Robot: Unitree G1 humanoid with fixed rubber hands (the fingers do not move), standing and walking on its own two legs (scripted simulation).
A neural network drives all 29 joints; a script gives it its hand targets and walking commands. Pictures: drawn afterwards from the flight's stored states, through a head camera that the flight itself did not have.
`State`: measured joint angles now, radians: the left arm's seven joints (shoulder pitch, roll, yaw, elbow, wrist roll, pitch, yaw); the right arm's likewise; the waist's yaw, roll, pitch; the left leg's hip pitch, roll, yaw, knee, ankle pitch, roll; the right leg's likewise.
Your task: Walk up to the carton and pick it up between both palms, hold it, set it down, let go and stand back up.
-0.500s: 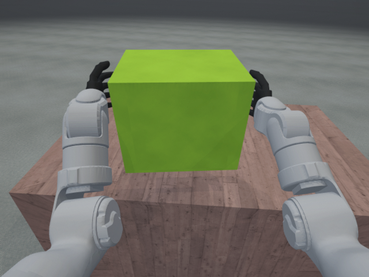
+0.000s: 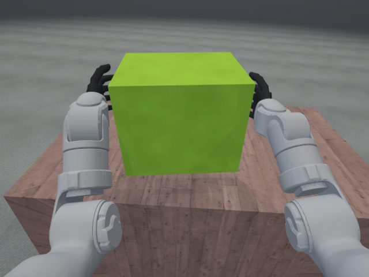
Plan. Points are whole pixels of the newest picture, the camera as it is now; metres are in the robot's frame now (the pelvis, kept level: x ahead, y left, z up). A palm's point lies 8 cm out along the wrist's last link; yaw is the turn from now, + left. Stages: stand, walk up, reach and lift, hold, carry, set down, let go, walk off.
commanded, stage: hold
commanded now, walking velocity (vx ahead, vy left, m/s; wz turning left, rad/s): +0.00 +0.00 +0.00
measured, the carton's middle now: (180, 111) +0.40 -0.02 +0.24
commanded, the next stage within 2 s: none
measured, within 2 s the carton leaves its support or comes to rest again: neither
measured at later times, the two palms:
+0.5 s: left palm (96, 100) +0.37 +0.15 +0.29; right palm (263, 106) +0.35 -0.19 +0.27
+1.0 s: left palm (93, 102) +0.37 +0.15 +0.28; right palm (258, 106) +0.35 -0.18 +0.27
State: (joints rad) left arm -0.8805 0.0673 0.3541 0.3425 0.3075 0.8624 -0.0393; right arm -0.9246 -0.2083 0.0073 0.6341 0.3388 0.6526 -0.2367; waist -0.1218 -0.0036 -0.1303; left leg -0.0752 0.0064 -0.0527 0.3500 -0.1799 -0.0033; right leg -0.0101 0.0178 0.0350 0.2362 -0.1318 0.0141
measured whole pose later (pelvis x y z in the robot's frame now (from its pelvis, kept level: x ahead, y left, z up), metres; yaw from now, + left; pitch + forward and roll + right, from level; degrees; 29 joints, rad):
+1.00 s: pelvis +0.00 +0.00 +0.00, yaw +1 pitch -5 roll -1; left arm -0.90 0.09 0.35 0.36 0.30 0.85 -0.05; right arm -0.94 -0.19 -0.02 0.64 0.31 0.65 -0.24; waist -0.13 -0.02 -0.13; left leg -0.09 0.01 -0.06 0.35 -0.17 -0.01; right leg -0.02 0.02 0.03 0.23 -0.12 0.01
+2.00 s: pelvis -0.01 +0.00 +0.00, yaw +1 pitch -5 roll -1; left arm -0.88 0.08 0.35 0.34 0.30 0.87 -0.04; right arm -0.93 -0.19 0.00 0.62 0.32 0.66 -0.24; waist -0.12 -0.02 -0.12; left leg -0.09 0.01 -0.06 0.35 -0.17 -0.01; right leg -0.02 0.02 0.03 0.24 -0.12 0.01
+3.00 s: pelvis +0.00 +0.01 +0.00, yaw -1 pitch -8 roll -1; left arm -0.95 0.06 0.36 0.50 0.33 0.59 -0.03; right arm -0.84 -0.09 -0.19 0.71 0.13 0.25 -0.17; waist -0.12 -0.03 -0.01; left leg -0.01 -0.01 -0.01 0.33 -0.18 0.02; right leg 0.03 -0.01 -0.03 0.26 -0.15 0.02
